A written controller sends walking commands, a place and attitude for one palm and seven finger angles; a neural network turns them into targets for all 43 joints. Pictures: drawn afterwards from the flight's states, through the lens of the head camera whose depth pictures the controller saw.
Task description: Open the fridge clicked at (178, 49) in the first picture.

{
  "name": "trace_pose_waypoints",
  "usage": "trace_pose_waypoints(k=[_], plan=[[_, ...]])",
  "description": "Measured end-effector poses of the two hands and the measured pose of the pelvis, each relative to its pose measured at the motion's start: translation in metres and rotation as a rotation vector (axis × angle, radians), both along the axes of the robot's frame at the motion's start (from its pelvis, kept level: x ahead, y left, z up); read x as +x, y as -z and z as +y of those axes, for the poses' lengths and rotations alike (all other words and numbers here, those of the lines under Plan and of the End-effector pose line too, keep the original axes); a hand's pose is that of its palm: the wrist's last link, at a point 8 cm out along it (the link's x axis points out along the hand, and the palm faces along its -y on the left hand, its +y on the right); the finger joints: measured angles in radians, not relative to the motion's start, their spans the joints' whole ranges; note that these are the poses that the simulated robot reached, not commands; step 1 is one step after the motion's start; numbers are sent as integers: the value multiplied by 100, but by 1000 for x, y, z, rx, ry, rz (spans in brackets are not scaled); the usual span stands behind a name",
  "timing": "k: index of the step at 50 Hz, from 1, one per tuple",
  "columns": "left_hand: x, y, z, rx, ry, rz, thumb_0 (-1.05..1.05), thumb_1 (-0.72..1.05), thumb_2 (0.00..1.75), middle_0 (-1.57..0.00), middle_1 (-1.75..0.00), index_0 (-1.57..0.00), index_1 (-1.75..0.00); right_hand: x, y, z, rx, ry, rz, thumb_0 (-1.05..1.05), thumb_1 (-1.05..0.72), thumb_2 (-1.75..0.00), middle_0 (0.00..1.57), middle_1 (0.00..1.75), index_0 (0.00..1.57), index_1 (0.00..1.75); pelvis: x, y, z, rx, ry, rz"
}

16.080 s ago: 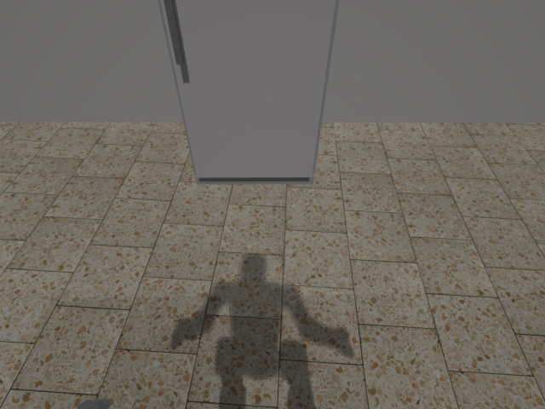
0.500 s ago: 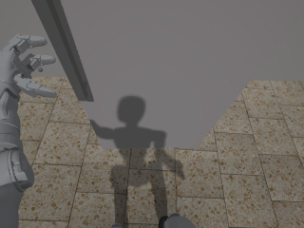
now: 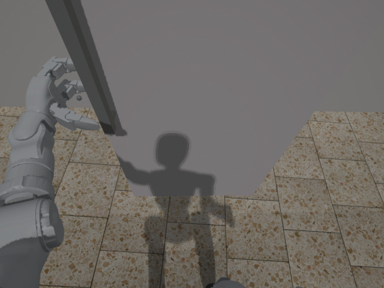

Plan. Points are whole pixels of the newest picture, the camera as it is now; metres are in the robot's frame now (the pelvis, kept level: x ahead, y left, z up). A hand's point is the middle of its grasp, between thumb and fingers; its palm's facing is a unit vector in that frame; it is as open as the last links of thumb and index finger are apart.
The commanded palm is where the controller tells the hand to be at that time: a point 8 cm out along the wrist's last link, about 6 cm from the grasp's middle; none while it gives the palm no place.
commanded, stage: feel for the door with the fingertips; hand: left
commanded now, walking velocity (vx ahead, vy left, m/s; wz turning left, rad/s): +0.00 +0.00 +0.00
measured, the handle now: (85, 53) +0.52 +0.19 +0.18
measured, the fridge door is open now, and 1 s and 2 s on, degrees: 0 0 0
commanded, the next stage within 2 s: slide the fingers in behind the handle in 0.50 s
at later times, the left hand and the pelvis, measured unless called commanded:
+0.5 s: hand (75, 91) +0.48 +0.22 +0.12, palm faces -0.03 -1.00 +0.00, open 13.9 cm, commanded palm +0.46 +0.27 +0.12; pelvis -0.02 -0.01 +0.00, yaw +0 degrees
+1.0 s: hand (78, 93) +0.47 +0.22 +0.12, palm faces -0.04 -1.00 +0.00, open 13.9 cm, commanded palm +0.45 +0.26 +0.12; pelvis -0.01 +0.00 +0.00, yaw +0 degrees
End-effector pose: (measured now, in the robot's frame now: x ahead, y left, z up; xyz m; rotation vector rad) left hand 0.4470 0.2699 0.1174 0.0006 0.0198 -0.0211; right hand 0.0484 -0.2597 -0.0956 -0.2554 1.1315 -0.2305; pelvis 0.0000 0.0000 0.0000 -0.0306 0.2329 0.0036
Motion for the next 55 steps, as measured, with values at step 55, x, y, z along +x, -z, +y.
trace_pose_waypoints(k=[55], plan=[[5,-1,-5,1,17,-5,-1,-50,30,-30,-120,-30,-121,-32,4,-3,-7,21,74,0,-91,-90,21,30,21,30,-7,3,1,-2,-1,15]])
